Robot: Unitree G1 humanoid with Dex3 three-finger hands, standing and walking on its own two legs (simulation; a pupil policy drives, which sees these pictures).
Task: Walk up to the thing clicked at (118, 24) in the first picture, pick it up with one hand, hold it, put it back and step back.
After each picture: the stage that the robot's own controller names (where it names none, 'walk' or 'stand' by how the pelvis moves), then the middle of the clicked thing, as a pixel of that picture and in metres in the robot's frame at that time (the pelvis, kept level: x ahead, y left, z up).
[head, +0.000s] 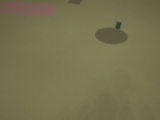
stand; (118, 24) +1.79 -0.49 -0.72
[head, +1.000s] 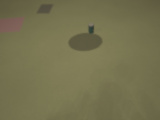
walk; (91, 28) +1.68 +0.00 -0.69
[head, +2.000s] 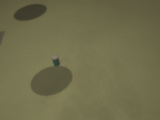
walk; (55, 60) +1.10 +0.35 -0.72
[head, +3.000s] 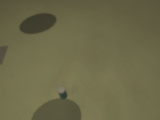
walk; (62, 92) +0.70 +0.27 -0.72
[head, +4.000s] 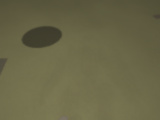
walk; out of the picture +0.49 +0.17 -0.71
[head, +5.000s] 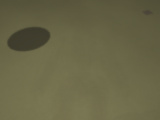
stand; out of the picture +0.40 +0.20 -0.72
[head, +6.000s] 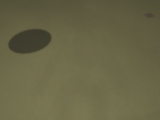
stand; out of the picture +0.37 +0.19 -0.72
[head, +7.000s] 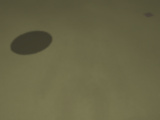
stand; out of the picture +0.40 +0.20 -0.73
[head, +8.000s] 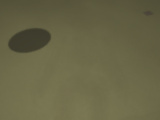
stand; out of the picture +0.39 +0.20 -0.73
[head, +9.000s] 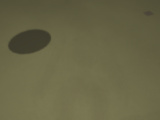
stand; out of the picture +0.38 +0.20 -0.73
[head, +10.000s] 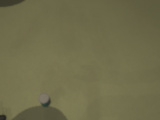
go down; (44, 100) +0.42 +0.20 -0.59
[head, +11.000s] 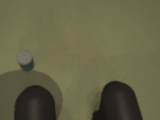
go down; (25, 61) +0.47 +0.22 -0.31
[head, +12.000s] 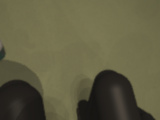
close in; out of the picture +0.46 +0.25 -0.26
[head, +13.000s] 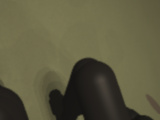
close; out of the picture +0.45 +0.28 -0.23
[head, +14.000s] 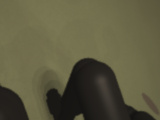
lift; out of the picture +0.44 +0.28 -0.23
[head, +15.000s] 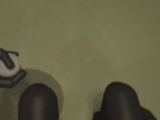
lift; (10, 70) +0.35 +0.25 -0.08
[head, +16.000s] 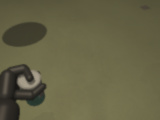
hold; (32, 88) +0.33 +0.17 +0.04
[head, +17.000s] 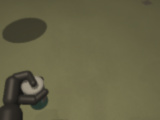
hold; (36, 93) +0.32 +0.17 -0.01
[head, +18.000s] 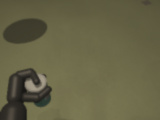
crouch; (39, 91) +0.33 +0.16 +0.00
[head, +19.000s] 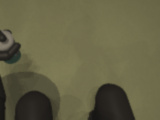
crouch; (6, 48) +0.46 +0.22 -0.10
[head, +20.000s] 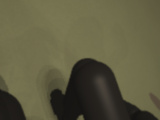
lower; out of the picture +0.44 +0.28 -0.23
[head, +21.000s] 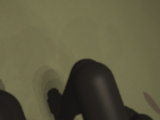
lower; out of the picture +0.44 +0.29 -0.24
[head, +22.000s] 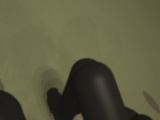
lower; out of the picture +0.45 +0.29 -0.24
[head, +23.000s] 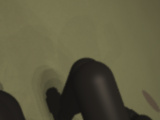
lower; out of the picture +0.45 +0.29 -0.24
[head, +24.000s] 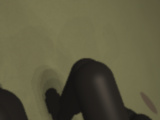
loosen; out of the picture +0.45 +0.27 -0.24
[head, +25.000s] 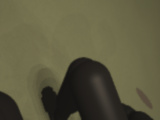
withdraw; out of the picture +0.44 +0.28 -0.25
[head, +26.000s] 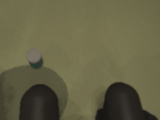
walk; (35, 59) +0.47 +0.21 -0.33
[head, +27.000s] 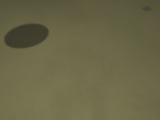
stand; out of the picture +0.39 +0.16 -0.66
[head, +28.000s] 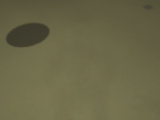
stand; out of the picture +0.41 +0.18 -0.67
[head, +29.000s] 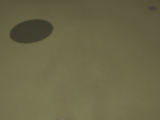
stand; out of the picture +0.41 +0.17 -0.69
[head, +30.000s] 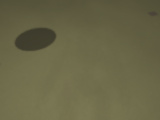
walk; out of the picture +0.42 +0.18 -0.72
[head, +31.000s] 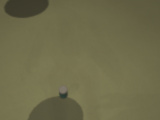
walk; (63, 92) +0.56 +0.13 -0.69
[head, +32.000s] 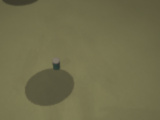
walk; (56, 63) +0.87 +0.18 -0.71
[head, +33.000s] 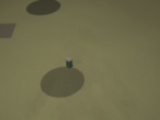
stand; (69, 62) +1.04 +0.16 -0.71
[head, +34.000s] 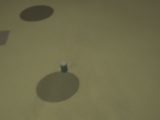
stand; (63, 66) +1.04 +0.19 -0.73
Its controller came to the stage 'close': yes
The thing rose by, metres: 0.70
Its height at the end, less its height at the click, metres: +0.00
